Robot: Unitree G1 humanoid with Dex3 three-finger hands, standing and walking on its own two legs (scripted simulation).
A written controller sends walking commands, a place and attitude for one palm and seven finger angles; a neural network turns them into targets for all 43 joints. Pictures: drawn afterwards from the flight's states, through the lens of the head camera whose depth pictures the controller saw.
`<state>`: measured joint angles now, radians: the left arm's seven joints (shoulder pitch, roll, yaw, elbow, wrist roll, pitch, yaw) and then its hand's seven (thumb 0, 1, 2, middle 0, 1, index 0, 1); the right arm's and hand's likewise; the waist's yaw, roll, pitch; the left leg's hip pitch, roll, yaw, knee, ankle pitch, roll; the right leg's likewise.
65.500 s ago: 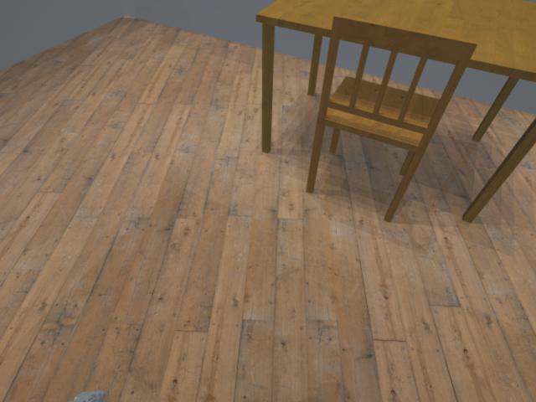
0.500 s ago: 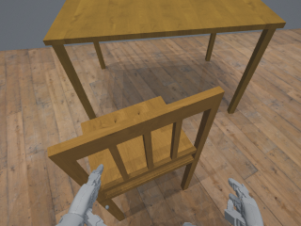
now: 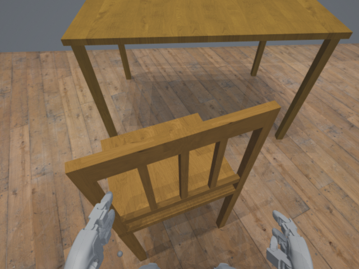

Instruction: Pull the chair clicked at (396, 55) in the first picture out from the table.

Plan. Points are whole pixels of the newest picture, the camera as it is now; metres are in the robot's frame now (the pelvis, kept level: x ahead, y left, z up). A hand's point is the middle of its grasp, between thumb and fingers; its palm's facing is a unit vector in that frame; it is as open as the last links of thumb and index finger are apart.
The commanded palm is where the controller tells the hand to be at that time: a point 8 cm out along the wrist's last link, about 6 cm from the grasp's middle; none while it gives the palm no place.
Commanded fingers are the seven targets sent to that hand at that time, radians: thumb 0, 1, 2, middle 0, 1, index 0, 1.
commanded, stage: draw the hand back to the body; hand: left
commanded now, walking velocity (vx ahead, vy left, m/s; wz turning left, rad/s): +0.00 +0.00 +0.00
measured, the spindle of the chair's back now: (183, 176) +0.35 +0.01 -0.03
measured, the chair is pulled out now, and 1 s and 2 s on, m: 0.46 0.44 0.44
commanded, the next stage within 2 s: step back with the hand held close in 1.42 s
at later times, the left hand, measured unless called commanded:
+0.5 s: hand (72, 241) +0.16 +0.19 +0.10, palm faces +0.06 -0.93 -0.37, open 15.7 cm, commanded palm +0.14 +0.24 +0.14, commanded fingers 0.00 -0.04 0.44 -0.07 -0.10 -0.07 -0.10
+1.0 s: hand out of the picture +0.22 +0.26 +0.22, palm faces +0.41 -0.80 -0.45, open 10.0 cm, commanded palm +0.17 +0.31 +0.24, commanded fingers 0.00 0.86 0.88 -0.19 -0.29 -0.19 -0.29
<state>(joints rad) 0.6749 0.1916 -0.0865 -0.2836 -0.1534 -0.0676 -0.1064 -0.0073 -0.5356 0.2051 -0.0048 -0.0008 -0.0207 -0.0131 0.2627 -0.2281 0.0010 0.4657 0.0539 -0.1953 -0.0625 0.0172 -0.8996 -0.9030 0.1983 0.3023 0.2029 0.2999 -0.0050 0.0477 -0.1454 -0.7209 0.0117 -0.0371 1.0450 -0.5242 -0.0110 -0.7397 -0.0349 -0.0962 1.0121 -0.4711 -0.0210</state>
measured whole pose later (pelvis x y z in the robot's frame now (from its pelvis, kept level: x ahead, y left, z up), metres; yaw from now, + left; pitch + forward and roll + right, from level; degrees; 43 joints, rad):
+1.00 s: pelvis +0.03 +0.01 +0.07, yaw -2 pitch -4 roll -1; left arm 0.52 0.36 0.29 -0.42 -0.05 -0.05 0.13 0.01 0.52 0.72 -0.16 -0.22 -0.16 -0.23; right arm 0.16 -0.23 0.03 0.64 0.01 -0.13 -0.07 0.02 -0.90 -0.90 0.20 0.30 0.20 0.30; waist 0.08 0.09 0.02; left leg -0.07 0.01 0.01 0.46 -0.32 0.01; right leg -0.11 -0.02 -0.06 0.45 -0.26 0.01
